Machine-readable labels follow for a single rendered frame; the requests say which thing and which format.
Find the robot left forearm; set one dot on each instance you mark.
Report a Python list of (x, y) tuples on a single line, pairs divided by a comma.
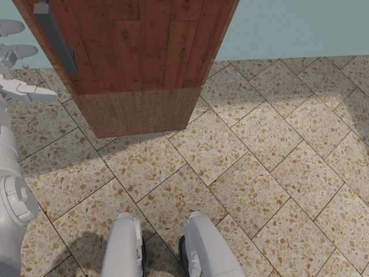
[(8, 144)]

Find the handle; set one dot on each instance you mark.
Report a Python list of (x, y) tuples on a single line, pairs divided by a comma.
[(51, 29)]

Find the right robot shin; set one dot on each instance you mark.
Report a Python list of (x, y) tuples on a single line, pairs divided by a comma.
[(194, 265)]

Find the cupboard door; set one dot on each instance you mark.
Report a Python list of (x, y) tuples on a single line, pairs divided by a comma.
[(137, 45)]

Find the left robot hand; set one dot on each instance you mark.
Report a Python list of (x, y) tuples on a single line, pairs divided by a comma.
[(17, 89)]

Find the robot left upper arm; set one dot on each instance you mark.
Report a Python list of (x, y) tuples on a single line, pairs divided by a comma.
[(18, 206)]

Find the right robot thigh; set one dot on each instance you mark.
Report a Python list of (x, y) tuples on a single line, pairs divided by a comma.
[(215, 256)]

